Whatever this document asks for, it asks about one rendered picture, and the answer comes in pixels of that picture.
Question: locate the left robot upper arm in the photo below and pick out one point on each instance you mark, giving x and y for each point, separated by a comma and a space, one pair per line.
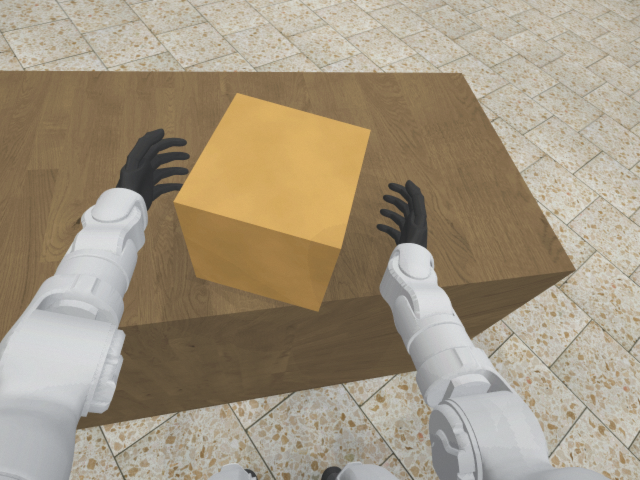
59, 368

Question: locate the robot shin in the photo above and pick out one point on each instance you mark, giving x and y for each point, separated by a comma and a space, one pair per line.
347, 466
232, 466

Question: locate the robot right shin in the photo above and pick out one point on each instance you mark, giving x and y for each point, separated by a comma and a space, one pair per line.
347, 466

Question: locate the pedestal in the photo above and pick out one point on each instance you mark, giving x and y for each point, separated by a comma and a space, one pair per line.
191, 343

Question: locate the robot left shin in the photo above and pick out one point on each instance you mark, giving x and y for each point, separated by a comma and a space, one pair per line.
232, 466

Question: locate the robot right hand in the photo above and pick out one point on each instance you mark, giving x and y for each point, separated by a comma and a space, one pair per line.
414, 226

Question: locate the robot left hand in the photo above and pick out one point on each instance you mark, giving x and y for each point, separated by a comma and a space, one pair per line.
140, 173

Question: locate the right robot upper arm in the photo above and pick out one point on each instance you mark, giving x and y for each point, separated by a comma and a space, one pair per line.
492, 436

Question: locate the robot right forearm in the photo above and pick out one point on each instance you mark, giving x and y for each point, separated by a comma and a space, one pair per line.
448, 364

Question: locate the robot left forearm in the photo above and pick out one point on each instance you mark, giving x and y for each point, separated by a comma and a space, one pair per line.
95, 273

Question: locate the carton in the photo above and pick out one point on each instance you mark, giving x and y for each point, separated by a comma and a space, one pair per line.
266, 206

